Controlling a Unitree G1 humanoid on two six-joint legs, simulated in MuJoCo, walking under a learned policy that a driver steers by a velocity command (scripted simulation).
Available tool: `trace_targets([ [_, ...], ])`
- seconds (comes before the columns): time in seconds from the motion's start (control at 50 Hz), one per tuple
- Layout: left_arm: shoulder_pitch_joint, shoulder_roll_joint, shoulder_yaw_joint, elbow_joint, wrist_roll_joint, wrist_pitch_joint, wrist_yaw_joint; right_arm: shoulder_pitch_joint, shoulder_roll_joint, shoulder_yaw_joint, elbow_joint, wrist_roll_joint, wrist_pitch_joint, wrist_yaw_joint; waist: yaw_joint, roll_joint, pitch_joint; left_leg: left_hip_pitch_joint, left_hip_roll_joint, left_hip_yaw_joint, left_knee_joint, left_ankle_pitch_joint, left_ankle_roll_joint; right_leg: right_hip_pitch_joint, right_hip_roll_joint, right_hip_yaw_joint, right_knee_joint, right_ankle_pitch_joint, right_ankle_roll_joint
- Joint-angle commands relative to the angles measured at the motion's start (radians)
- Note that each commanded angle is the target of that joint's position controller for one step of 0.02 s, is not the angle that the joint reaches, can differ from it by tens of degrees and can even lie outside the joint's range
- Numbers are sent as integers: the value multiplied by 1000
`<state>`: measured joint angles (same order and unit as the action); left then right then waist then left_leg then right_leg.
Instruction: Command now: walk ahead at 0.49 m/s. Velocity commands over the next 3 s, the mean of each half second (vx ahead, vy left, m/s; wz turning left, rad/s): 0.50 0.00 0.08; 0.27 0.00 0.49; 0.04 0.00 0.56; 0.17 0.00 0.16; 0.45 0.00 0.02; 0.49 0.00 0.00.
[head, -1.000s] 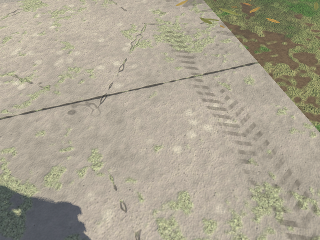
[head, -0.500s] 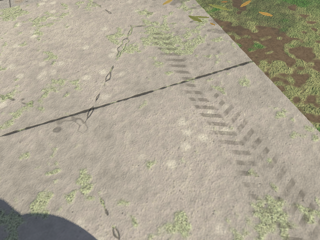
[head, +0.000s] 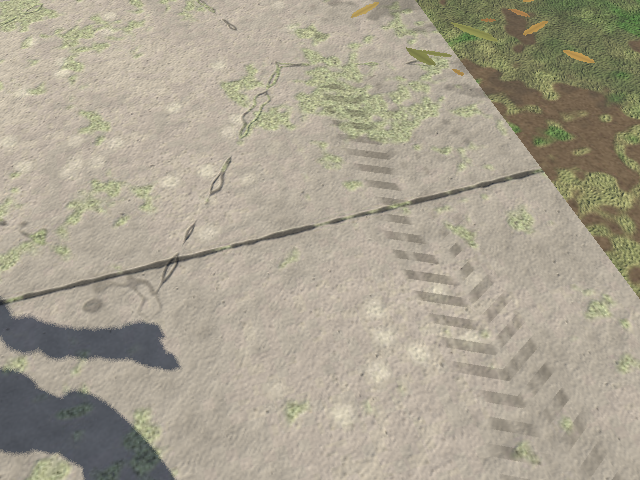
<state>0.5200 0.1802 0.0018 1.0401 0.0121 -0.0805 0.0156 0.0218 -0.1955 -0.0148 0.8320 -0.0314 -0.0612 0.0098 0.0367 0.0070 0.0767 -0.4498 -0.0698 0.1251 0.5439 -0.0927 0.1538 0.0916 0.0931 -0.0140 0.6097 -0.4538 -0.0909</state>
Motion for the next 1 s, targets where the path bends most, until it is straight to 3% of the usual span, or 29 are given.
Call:
trace_targets([
  [0.02,65,110,30,-77,-8,-8,-9,432,-242,-80,96,10,8,-7,-133,158,-320,731,459,-874,-244,-262,260,-667,9,76,851,-34,-8],
  [0.04,-33,154,37,-104,5,-9,-8,305,-182,-68,72,29,6,-2,-94,55,-147,577,426,-733,-313,-371,224,-732,-74,94,802,80,-23],
  [0.06,-108,155,40,-119,10,-12,-15,250,-124,-55,66,29,-3,4,-82,1,-55,439,387,-631,-357,-321,195,-710,-100,80,752,135,-25],
  [0.08,-124,133,40,-118,12,-7,-18,237,-89,-44,78,19,-14,5,-44,-45,-10,343,345,-544,-379,-213,157,-665,-131,82,694,158,-20],
  [0.12,-100,82,32,-109,26,18,-30,271,-66,-31,115,17,-34,-3,1,-26,-13,247,289,-412,-402,-54,114,-572,-162,77,606,169,4],
  [0.16,-124,67,31,-118,27,31,-38,323,-87,-33,145,22,-51,-3,9,-1,-9,229,265,-339,-418,42,106,-585,-176,50,547,192,22],
  [0.2,-218,77,32,-150,26,39,-42,357,-110,-35,161,24,-53,-2,-3,15,15,237,246,-289,-448,52,93,-659,-199,23,471,269,40],
  [0.28,-404,83,29,-206,15,41,-46,439,-106,-27,184,28,-47,-2,-55,28,33,315,213,-225,-447,182,43,-744,-204,-21,265,422,65],
  [0.34,-512,75,23,-237,11,40,-46,510,-101,-21,204,26,-44,-8,-94,46,32,385,211,-227,-421,254,25,-742,-178,-41,139,482,73],
  [0.44,-624,91,23,-286,8,26,-42,548,-129,-25,215,9,-33,-23,-118,64,30,537,253,-288,-316,386,63,-745,-135,-32,10,401,71],
  [0.48,-584,109,28,-288,4,14,-39,513,-147,-32,208,6,-30,-29,-79,76,18,536,264,-301,-255,469,50,-646,-114,-25,-52,330,51],
  [0.5,-506,124,36,-267,3,6,-33,485,-158,-36,202,7,-31,-29,-41,83,-13,511,254,-294,-184,566,33,-524,-88,-31,-90,293,36],
  [0.52,-360,148,50,-221,6,-5,-24,462,-164,-38,198,14,-31,-23,22,59,-86,469,218,-269,-34,604,13,-332,-66,-41,-158,321,14],
  [0.54,-187,204,70,-180,28,-18,-9,443,-145,-34,179,26,-35,-18,89,19,-198,308,169,-240,184,432,-7,-63,-168,54,-164,313,-23],
  [0.56,-69,304,95,-187,58,-20,2,482,-48,-14,130,61,-36,-17,97,-148,-365,17,48,-152,522,-37,-48,227,-469,414,-193,196,-90],
  [0.58,-112,294,98,-188,38,-2,-7,530,-88,-30,129,55,-26,-24,52,-230,-415,-134,-3,-165,692,-423,-44,226,-559,681,-303,181,-156],
  [0.6,-212,209,79,-208,22,4,-10,483,-132,-47,134,35,-13,-28,7,-111,-250,-172,63,-191,742,-353,-45,76,-525,549,-318,221,-141],
  [0.62,-277,147,64,-216,12,-2,-12,430,-108,-46,128,27,-8,-22,-10,-41,-131,-154,92,-187,719,-294,-57,-72,-482,388,-335,397,-126],
  [0.64,-302,119,56,-213,13,-9,-10,412,-80,-47,125,22,2,-18,-35,-39,-83,-117,116,-181,682,-271,-68,-163,-437,263,-348,558,-99],
  [0.66,-291,99,50,-198,9,-15,-4,408,-78,-54,118,7,17,-12,-57,-66,-64,-88,129,-175,654,-270,-83,-219,-404,172,-348,708,-83],
  [0.72,-249,105,49,-174,2,-32,1,408,-54,-60,101,2,51,1,-92,-98,-93,-70,106,-144,641,-218,-104,-246,-374,23,-331,978,-77],
  [0.78,-252,121,51,-171,2,-25,8,307,-50,-56,46,0,65,13,-94,-121,-72,-120,113,-117,521,-109,-116,-261,-354,-76,-341,977,-78],
  [0.84,-255,137,53,-171,2,-11,14,209,-35,-40,0,2,66,28,-76,-129,-67,-42,108,-71,304,13,-110,-288,-328,-164,-322,930,-69],
  [0.88,-239,166,61,-168,0,-5,16,166,-47,-37,-21,0,68,34,-59,-121,-81,10,97,-46,215,29,-102,-266,-345,-179,-294,910,-68],
  [0.96,-211,201,80,-165,1,24,20,137,-88,-47,-60,-8,69,33,-39,-123,-85,46,82,-34,115,-124,-64,-190,-398,-166,-168,867,-56],
  [0.98,-208,205,83,-165,0,35,23,155,-96,-52,-62,-10,63,31,-43,-111,-96,75,69,-33,69,-152,-49,-180,-399,-170,-90,858,-46],
  [1.0,-202,207,86,-164,0,48,22,212,-101,-58,-50,-14,50,25,-71,-57,-130,160,49,-32,-24,-90,-31,-194,-376,-193,51,817,-19],
])
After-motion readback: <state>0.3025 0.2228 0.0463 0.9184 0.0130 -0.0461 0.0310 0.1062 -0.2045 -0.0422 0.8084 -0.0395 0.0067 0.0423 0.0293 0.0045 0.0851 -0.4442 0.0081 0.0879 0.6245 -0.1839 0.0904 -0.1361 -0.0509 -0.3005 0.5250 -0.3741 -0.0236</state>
